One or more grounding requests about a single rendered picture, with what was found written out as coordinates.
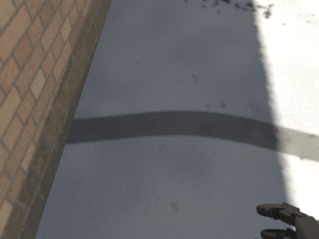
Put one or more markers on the robot right hand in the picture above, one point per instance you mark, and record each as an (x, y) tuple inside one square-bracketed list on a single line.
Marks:
[(307, 227)]

